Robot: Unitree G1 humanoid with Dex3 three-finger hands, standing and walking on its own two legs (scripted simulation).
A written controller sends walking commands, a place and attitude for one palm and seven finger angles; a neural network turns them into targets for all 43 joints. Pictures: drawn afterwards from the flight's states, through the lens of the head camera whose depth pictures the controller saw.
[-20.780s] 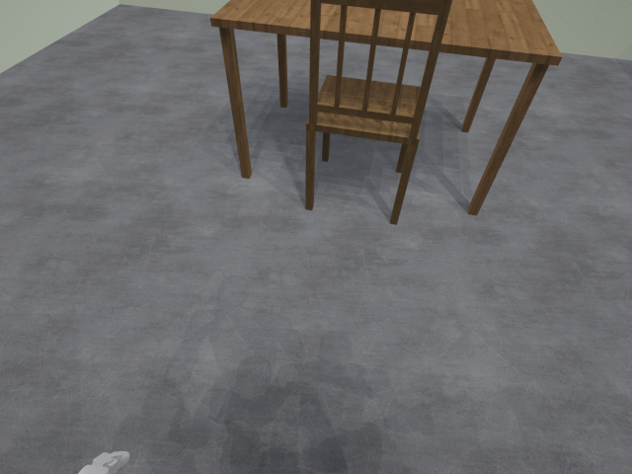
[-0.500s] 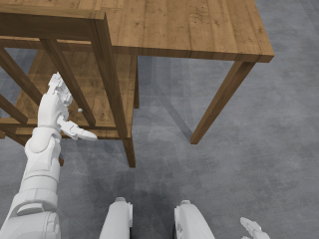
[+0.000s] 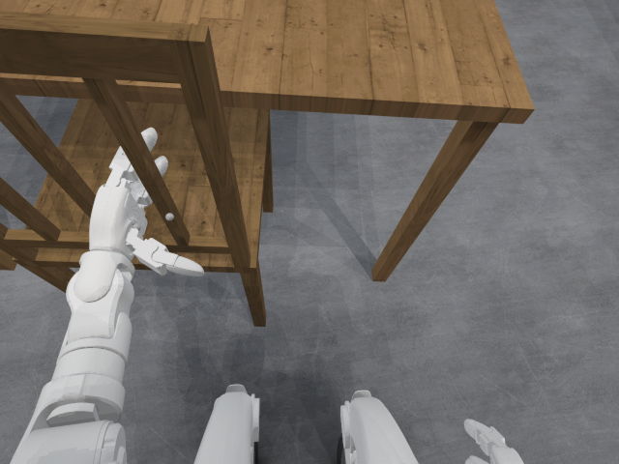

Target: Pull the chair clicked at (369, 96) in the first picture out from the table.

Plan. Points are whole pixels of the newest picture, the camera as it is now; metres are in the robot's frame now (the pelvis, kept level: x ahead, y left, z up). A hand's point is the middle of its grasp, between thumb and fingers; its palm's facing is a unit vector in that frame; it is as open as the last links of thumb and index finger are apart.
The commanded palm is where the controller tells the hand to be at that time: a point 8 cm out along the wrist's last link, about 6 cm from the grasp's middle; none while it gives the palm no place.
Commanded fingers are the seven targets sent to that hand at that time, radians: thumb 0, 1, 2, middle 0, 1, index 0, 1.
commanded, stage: hook a spindle and tug to test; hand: left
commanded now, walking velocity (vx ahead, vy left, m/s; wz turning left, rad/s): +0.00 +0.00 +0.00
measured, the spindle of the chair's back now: (67, 178) +0.45 +0.30 +0.05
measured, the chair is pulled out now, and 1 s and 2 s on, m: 0.00 0.00 0.11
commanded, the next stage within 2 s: step backward, pulling the chair out in 1.28 s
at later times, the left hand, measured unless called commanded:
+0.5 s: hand (171, 215) +0.42 +0.17 +0.03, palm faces -0.03 -1.00 -0.03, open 8.4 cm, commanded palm +0.40 +0.22 +0.03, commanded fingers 0.00 0.73 0.83 -0.50 -1.45 -0.50 -1.45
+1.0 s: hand (171, 217) +0.41 +0.17 +0.03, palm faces -0.04 -1.00 -0.02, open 5.0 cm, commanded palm +0.37 +0.23 +0.03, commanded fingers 0.00 0.90 0.90 -0.50 -1.45 -0.50 -1.45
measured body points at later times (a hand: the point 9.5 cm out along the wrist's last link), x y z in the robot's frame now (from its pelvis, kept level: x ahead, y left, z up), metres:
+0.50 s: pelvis +0.00 -0.01 +0.00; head +0.12 +0.01 +0.43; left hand +0.41 +0.23 +0.03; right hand +0.10 -0.27 -0.12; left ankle +0.04 +0.13 -0.62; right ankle +0.02 -0.15 -0.62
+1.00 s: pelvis +0.01 +0.00 +0.00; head +0.13 +0.01 +0.44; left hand +0.41 +0.23 +0.03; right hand +0.11 -0.26 -0.11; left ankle +0.04 +0.13 -0.62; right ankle +0.02 -0.15 -0.62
